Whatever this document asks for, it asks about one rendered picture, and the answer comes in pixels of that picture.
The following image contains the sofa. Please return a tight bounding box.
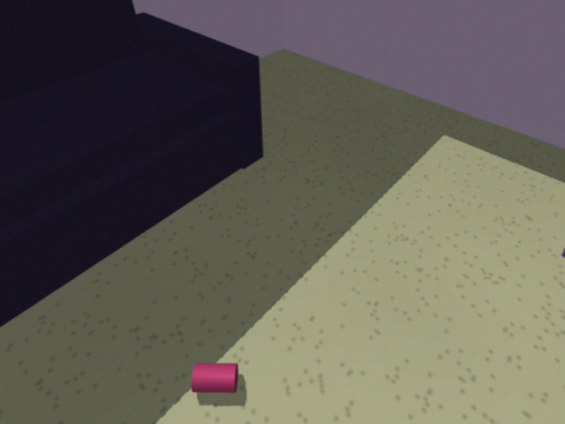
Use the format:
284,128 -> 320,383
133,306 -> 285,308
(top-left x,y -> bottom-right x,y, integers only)
0,0 -> 263,327

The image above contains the can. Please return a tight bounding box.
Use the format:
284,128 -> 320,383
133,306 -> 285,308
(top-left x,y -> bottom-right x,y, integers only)
192,363 -> 238,392

